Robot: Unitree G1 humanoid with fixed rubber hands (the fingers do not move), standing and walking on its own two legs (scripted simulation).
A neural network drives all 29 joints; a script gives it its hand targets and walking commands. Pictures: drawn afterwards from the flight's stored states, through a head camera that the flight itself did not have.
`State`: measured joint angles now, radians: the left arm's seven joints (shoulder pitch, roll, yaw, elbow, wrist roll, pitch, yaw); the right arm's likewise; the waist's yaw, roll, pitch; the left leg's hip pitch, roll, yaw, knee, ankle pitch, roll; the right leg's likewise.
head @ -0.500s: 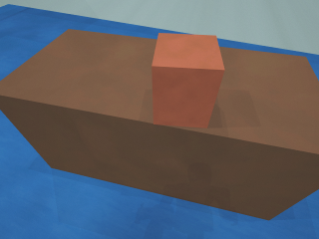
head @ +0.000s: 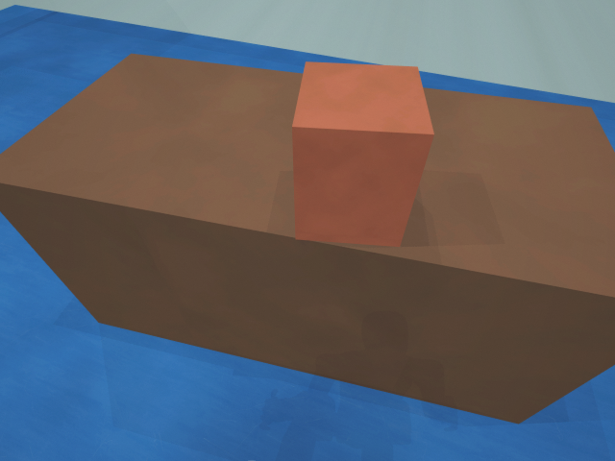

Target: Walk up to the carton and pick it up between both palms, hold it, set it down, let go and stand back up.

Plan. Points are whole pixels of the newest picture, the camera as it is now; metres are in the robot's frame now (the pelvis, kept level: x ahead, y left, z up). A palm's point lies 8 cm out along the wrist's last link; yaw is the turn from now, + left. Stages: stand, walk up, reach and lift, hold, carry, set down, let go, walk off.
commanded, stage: stand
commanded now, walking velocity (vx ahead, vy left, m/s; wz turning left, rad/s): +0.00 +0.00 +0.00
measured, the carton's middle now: (354, 156) +0.60 -0.04 +0.06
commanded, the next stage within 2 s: none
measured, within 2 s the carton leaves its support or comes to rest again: neither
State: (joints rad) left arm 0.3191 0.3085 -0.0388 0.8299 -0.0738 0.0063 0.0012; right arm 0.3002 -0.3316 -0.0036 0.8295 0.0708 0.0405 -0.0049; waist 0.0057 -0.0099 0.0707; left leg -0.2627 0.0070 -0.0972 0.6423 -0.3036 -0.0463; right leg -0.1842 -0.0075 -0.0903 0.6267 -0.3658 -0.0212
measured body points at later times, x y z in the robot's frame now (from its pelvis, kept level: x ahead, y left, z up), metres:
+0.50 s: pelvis +0.00 +0.00 +0.00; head +0.01 +0.01 +0.45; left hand +0.06 +0.27 -0.13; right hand +0.07 -0.29 -0.12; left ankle +0.03 +0.15 -0.72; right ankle -0.01 -0.10 -0.72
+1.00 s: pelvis +0.00 +0.00 +0.00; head +0.01 +0.01 +0.45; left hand +0.06 +0.27 -0.13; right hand +0.07 -0.29 -0.12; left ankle +0.03 +0.15 -0.72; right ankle -0.01 -0.10 -0.72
